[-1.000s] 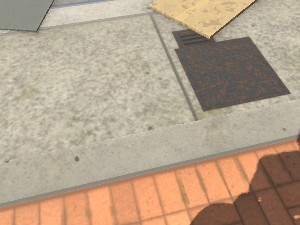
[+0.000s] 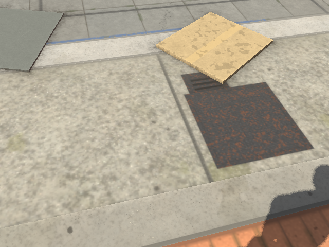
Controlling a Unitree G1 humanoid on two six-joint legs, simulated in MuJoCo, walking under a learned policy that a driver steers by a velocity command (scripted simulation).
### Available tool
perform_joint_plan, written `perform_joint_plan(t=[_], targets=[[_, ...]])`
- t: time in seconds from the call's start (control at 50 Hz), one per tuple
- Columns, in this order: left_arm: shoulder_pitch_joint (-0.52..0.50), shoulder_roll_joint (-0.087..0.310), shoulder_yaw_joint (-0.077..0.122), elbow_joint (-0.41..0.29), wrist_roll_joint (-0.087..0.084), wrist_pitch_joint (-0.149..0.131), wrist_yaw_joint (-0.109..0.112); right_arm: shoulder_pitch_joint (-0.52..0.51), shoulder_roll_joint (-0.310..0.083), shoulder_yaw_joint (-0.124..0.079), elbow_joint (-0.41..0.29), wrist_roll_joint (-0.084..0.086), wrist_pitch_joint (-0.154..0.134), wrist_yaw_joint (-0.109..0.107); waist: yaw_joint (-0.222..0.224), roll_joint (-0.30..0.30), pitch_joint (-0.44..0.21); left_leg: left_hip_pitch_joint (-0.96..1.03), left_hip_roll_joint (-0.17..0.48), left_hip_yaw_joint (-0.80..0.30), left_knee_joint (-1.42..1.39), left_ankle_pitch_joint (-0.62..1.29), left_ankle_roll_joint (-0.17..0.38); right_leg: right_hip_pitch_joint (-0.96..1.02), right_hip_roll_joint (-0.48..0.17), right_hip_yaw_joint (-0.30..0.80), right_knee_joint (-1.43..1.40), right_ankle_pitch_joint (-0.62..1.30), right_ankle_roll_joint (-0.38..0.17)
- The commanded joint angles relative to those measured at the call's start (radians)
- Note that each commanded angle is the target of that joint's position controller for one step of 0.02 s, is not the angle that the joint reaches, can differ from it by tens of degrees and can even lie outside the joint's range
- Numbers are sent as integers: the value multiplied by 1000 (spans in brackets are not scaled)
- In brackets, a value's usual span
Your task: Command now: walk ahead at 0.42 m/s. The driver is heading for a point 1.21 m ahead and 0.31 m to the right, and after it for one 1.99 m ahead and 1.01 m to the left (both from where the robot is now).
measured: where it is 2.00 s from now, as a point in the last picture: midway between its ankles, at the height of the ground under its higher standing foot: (184, 148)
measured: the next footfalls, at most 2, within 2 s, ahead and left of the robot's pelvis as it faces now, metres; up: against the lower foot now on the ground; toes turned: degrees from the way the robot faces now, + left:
right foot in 0.40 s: +0.38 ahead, -0.07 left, +0.00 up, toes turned -4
left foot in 0.92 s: +0.62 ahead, +0.08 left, +0.00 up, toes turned +4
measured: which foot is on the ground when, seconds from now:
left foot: down 0.00-0.38, up 0.40-0.90, down 0.92-1.00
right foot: up 0.00-0.38, down 0.40-0.92, up 0.94-1.00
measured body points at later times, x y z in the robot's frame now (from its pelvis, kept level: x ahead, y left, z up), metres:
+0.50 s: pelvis +0.27 -0.02 -0.01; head +0.29 -0.02 +0.44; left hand +0.36 +0.23 -0.15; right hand +0.23 -0.25 -0.16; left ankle +0.12 +0.08 -0.63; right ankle +0.33 -0.07 -0.73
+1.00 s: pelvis +0.53 +0.02 -0.01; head +0.55 +0.03 +0.44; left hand +0.49 +0.25 -0.16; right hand +0.66 -0.22 -0.13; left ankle +0.58 +0.07 -0.73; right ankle +0.38 -0.08 -0.65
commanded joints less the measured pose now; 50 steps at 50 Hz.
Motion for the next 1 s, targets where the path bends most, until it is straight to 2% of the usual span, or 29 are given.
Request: perform_joint_plan(t=[0.02,0.06,0.12,0.2,0.28,0.32,0.34,0.36,0.38,0.4,0.42,0.44,0.46,0.48,0.52,0.56,0.6,0.68,0.74,0.8,0.82,0.86,0.88,0.9,0.92,0.94,0.96,0.98,1.0], targets=[[-132,34,7,-111,1,-31,-23,144,-101,-12,9,0,-2,-2,-22,57,124,205,320,-462,-393,-131,128,-440,-73,37,163,139,-19],[-104,29,9,-100,7,-14,-28,151,-66,3,18,5,-15,-8,5,77,100,197,265,-338,-394,80,105,-391,-71,10,121,185,5],[-188,29,11,-135,1,6,-29,226,-66,12,51,6,-23,-16,4,94,104,233,240,-235,-375,364,106,-443,-59,-31,60,237,29],[-392,6,-5,-216,-7,10,-31,250,-58,25,58,5,-23,-17,-23,115,140,190,202,-153,-377,510,99,-403,-31,-82,-175,339,37],[-475,20,-9,-253,-15,11,-27,272,-83,23,71,5,-25,-22,-34,133,148,225,227,-132,-359,643,98,-290,4,-116,-334,375,-1],[-433,44,1,-252,-15,7,-17,248,-99,20,70,4,-25,-25,2,127,120,278,243,-112,-273,856,88,-205,34,-122,-370,329,-40],[-358,60,10,-231,-15,3,-10,234,-112,16,70,3,-24,-28,36,132,78,305,244,-101,-181,983,79,-125,59,-123,-378,290,-58],[-222,81,24,-188,-16,-6,-4,218,-125,12,68,2,-20,-29,92,126,11,305,231,-86,-27,1041,68,8,85,-125,-410,281,-78],[-62,108,41,-134,-9,-15,5,202,-133,10,62,7,-16,-28,157,108,-67,215,201,-65,179,935,53,214,66,-97,-471,305,-101],[89,196,66,-109,17,-21,14,218,-91,19,37,14,-15,-22,193,8,-184,23,142,-30,500,546,41,439,-168,168,-497,152,-149],[77,249,73,-122,24,-14,5,345,16,30,31,42,-10,-9,104,-157,-283,-308,-46,-58,864,-264,7,633,-433,692,-637,99,-302],[-7,206,70,-126,-18,-3,-2,240,-84,6,17,21,-5,-10,105,-20,-194,-405,8,-158,903,-168,26,526,-378,695,-723,-63,-282],[-111,145,51,-142,-26,-5,-3,130,-101,-2,-26,15,-9,-6,71,-7,-41,-436,56,-149,857,-67,30,370,-346,533,-755,-53,-242],[-153,93,38,-143,-20,-14,-7,86,-94,-5,-37,11,-13,-4,43,36,21,-395,86,-147,792,-10,31,248,-300,426,-785,78,-209],[-130,29,16,-114,-17,-30,2,125,-49,-4,-25,-10,12,7,-20,24,38,-280,121,-147,698,15,12,112,-225,270,-804,238,-153],[-74,43,14,-91,-16,-45,8,115,-24,-4,-34,-12,35,15,-38,18,51,-272,126,-127,643,28,-5,78,-200,208,-817,329,-147],[-34,80,18,-83,-18,-50,9,28,-37,-6,-73,-13,52,20,-37,4,81,-338,142,-107,567,92,-22,73,-186,163,-844,349,-144],[37,79,7,-83,-21,-48,9,-171,-48,-1,-146,0,52,26,0,-6,115,-399,143,-62,327,266,-40,109,-151,92,-855,499,-113],[74,91,1,-76,-27,-48,13,-280,-32,12,-179,5,48,35,36,-22,103,-310,86,-10,152,361,-41,143,-115,24,-828,684,-64],[112,92,-1,-56,-18,-39,14,-320,-55,13,-194,11,51,30,49,-50,95,-285,63,-7,135,298,-28,238,-145,17,-786,774,-70],[92,96,-1,-68,-7,-41,14,-297,-68,8,-188,8,47,27,42,-46,72,-233,39,21,188,315,-14,240,-153,7,-757,832,-80],[45,125,5,-79,-4,-42,18,-206,-92,-5,-163,1,39,16,-12,-45,46,-115,4,16,149,188,19,255,-158,-16,-633,1039,-84],[46,139,8,-66,-8,-38,28,-145,-103,-12,-151,0,36,12,-47,-57,37,-77,0,-29,43,43,34,309,-177,15,-549,1070,-83],[22,139,8,-66,-8,-28,34,-18,-121,-23,-112,-2,26,7,-107,-26,-15,42,-15,-19,-61,82,52,321,-164,2,-390,1044,-72],[10,111,-2,-90,-19,-24,34,135,-176,-39,-78,-20,14,-3,-161,50,-112,260,133,-180,-122,92,99,179,-130,-29,-118,818,-52],[145,-6,-20,-103,-36,-20,20,178,-256,-50,-84,-36,7,-1,-65,246,-208,545,420,-600,-136,148,210,-179,44,-61,218,-37,-13],[171,82,6,-67,-32,-14,22,141,-233,-54,-90,4,19,10,-84,197,-207,512,445,-755,-222,58,292,-334,82,44,359,-116,-22],[69,134,24,-86,-33,-14,21,53,-172,-38,-108,14,18,14,-53,107,-57,377,415,-596,-261,68,264,-370,18,91,355,-16,-29],[-8,130,28,-104,-34,-15,16,-14,-128,-25,-120,10,7,20,-38,68,16,242,380,-479,-300,163,226,-330,-14,99,302,58,-27]])
Velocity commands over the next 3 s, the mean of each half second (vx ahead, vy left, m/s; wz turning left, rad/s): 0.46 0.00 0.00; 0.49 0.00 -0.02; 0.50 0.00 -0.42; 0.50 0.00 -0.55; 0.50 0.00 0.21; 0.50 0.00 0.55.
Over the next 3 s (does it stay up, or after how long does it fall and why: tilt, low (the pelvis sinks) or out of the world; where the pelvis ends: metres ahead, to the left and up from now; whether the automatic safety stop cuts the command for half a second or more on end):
stays up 1.53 -0.35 -0.14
